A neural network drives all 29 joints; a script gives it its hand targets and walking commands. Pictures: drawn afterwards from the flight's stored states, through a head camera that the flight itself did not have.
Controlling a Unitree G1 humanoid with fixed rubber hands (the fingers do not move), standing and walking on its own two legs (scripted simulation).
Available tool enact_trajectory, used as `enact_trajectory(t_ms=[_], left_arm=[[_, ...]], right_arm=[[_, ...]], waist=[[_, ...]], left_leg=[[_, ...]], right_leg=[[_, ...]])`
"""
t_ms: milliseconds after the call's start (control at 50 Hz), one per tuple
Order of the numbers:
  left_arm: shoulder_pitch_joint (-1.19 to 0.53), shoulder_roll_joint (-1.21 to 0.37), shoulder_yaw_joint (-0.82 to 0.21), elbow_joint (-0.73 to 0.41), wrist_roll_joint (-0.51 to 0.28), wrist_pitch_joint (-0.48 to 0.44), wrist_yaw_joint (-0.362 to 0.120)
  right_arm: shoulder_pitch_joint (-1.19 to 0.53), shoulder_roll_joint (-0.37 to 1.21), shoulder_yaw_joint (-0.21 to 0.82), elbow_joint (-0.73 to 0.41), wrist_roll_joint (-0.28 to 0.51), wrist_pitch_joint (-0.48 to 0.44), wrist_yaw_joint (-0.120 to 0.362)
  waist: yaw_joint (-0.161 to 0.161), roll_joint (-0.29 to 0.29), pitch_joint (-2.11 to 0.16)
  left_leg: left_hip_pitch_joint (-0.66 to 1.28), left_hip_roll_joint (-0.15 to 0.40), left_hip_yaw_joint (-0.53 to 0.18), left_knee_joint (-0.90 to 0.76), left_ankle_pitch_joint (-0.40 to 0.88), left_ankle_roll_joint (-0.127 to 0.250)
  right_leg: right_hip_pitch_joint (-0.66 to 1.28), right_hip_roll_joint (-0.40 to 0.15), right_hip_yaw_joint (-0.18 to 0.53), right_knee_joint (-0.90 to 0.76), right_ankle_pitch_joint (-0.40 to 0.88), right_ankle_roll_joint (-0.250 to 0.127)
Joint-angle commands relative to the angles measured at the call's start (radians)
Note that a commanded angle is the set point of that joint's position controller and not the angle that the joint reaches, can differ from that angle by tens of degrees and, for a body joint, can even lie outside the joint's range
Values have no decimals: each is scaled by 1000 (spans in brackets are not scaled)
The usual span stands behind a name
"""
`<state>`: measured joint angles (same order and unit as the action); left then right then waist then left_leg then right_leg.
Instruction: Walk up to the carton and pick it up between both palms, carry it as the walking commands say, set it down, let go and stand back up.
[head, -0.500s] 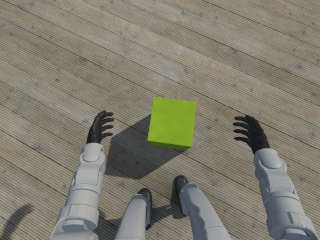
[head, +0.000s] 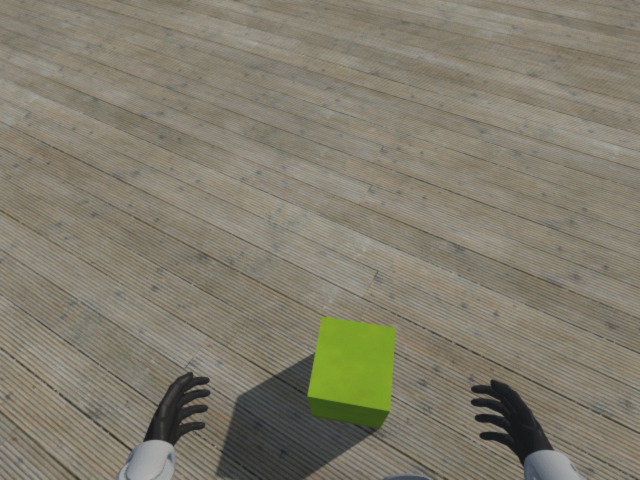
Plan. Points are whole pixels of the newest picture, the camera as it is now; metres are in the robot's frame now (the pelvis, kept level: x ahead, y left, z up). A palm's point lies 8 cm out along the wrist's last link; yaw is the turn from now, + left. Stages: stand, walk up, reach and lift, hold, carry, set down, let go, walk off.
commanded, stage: let go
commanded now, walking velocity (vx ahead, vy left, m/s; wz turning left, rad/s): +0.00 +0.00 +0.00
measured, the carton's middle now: (351, 374) +0.40 -0.06 -0.65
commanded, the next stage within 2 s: stand in 0.42 s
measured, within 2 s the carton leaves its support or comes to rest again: neither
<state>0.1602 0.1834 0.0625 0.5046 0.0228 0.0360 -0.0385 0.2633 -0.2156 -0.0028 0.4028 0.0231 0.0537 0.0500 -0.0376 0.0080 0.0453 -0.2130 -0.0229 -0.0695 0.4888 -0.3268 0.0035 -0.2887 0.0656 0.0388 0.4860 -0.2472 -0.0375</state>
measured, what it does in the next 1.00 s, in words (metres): shifts its weight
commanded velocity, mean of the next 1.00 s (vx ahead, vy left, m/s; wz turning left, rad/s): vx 0.00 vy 0.00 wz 0.00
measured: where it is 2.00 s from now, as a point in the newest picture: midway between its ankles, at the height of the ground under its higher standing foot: outside the picture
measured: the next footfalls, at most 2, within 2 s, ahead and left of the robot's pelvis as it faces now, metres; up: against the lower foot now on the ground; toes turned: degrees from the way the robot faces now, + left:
none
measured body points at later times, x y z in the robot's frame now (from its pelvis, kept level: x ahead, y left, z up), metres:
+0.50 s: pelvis +0.00 +0.04 +0.00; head -0.01 +0.03 +0.45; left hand +0.15 +0.28 -0.09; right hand +0.14 -0.21 -0.09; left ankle -0.05 +0.12 -0.74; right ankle +0.00 -0.10 -0.74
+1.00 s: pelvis +0.04 +0.03 -0.01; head +0.01 +0.02 +0.44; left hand +0.08 +0.28 -0.15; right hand +0.06 -0.23 -0.15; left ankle -0.05 +0.12 -0.74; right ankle +0.00 -0.10 -0.74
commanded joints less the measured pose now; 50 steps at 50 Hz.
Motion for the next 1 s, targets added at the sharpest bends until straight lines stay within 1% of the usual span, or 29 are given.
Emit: enact_trajectory(t_ms=[0,180,200,220,240,260,280,300,340,360,380,400,420,440,480,520,580,620,640,660,680,700,760,800,820,860,920,960,980], left_arm=[[-28,102,17,-175,-15,-22,-14],[37,116,7,-223,-11,24,-13],[20,106,14,-237,-14,31,-19],[52,103,3,-215,-13,39,-18],[5,99,-12,-206,-36,36,-23],[21,103,-1,-227,-22,35,-16],[3,118,-10,-233,-34,29,-7],[18,115,11,-206,-22,33,-4],[43,103,3,-223,4,25,7],[-8,91,-15,-208,-30,22,13],[83,91,-13,-178,-26,29,18],[154,154,17,16,18,-19,36],[159,196,19,28,13,-34,50],[157,154,20,40,17,-47,46],[159,131,2,84,7,-74,41],[131,157,11,108,10,-88,37],[177,124,-6,190,-7,-104,40],[219,131,-8,225,-6,-106,47],[180,152,1,226,-13,-105,46],[191,135,-7,237,-7,-101,49],[224,123,-12,250,-5,-98,51],[225,150,-4,257,-8,-97,53],[262,152,-11,297,1,-84,72],[278,127,-12,327,-5,-78,73],[276,122,-11,329,-9,-75,75],[302,118,-19,351,-5,-63,78],[290,120,-12,365,0,-63,78],[304,138,-12,389,-2,-68,77],[316,86,-26,402,4,-66,78]], right_arm=[[-42,-103,-47,-112,7,-16,-10],[-45,-134,-82,-56,-17,30,5],[-58,-140,-73,-89,-22,27,12],[-37,-147,-84,-74,-30,33,13],[-91,-156,-65,-107,-24,45,1],[-76,-128,-61,-94,-17,49,6],[-35,-108,-66,-48,-32,69,10],[-104,-140,-78,-102,-37,76,10],[-74,-151,-110,-88,-48,95,2],[-90,-121,-62,-91,-27,100,2],[-116,-155,-84,-128,-35,111,-5],[-52,-162,-67,62,-86,-6,-50],[3,-132,-56,68,-102,-53,-68],[-21,-172,-59,100,-106,-73,-75],[-63,-146,-49,101,-90,-107,-74],[-67,-133,-43,128,-82,-125,-86],[10,-160,-53,181,-59,-138,-83],[11,-113,-40,206,-44,-130,-78],[33,-144,-43,225,-38,-130,-80],[56,-148,-49,238,-46,-123,-86],[76,-149,-45,261,-43,-120,-87],[48,-142,-40,262,-39,-115,-90],[140,-155,-45,312,-45,-105,-98],[140,-145,-40,331,-40,-99,-100],[88,-141,-38,342,-38,-93,-99],[109,-156,-46,359,-45,-91,-103],[163,-116,-31,411,-35,-84,-107],[127,-158,-45,410,-29,-89,-108],[177,-175,-45,431,-43,-88,-110]], waist=[[14,-31,-168],[22,51,-79],[22,-5,-63],[17,45,-36],[12,-35,14],[25,41,-41],[-2,22,-43],[21,-15,-32],[4,81,-62],[-2,70,28],[19,52,-12],[47,110,-104],[10,30,-30],[35,61,-5],[48,-20,-4],[56,17,-42],[11,3,-119],[34,10,-126],[17,-11,-131],[15,39,-129],[18,67,-143],[25,8,-113],[3,38,-107],[1,29,-50],[36,34,-70],[27,5,-47],[18,50,-18],[35,-20,-56],[22,4,-51]], left_leg=[[-42,-15,41,-100,292,-14],[25,10,33,-116,358,-27],[17,11,36,-102,292,-22],[9,22,34,-108,320,-29],[12,22,26,-113,262,-3],[3,23,30,-107,309,-13],[25,37,32,-118,241,-5],[43,54,22,-128,212,-2],[51,64,12,-113,289,-12],[-22,61,18,-123,222,4],[34,76,-9,-124,328,7],[36,126,-36,-146,-49,0],[-73,133,-83,-197,-261,0],[-68,124,-76,-203,-253,2],[-69,133,-100,-167,-162,21],[-7,124,-69,-118,85,15],[151,142,-56,-32,436,25],[145,155,-62,-25,601,36],[100,141,-27,-9,536,30],[119,125,-11,-9,554,20],[138,143,-30,8,666,27],[125,136,-17,-2,619,31],[85,113,4,3,538,25],[126,136,-10,-16,555,30],[68,133,-5,-27,526,37],[64,101,26,-19,435,31],[64,129,13,-35,462,30],[70,128,15,-19,528,37],[79,127,15,-18,494,33]], right_leg=[[349,-55,27,-45,508,87],[316,-15,-8,-70,322,66],[327,-20,-6,-70,277,64],[296,-21,-11,-69,279,59],[261,-6,-8,-69,251,68],[295,-17,-8,-66,249,60],[263,-15,-20,-45,189,60],[280,1,-35,-39,116,68],[264,5,-25,-3,104,58],[240,2,-18,-24,64,50],[237,21,-34,-1,104,68],[110,-105,8,-38,38,100],[98,-107,33,-39,-30,94],[67,-101,42,-18,-18,89],[46,-117,71,-34,62,91],[18,-115,83,-17,128,77],[-34,-104,81,-7,151,55],[-52,-103,77,18,145,55],[1,-107,93,9,162,54],[-7,-108,82,26,213,48],[-34,-96,76,49,192,48],[-40,-96,62,35,202,46],[-5,-101,83,45,293,46],[-100,-83,71,35,160,40],[-17,-87,68,39,168,41],[-21,-92,89,44,240,30],[-62,-98,112,37,199,15],[-11,-89,103,52,238,3],[-6,-113,118,40,273,3]])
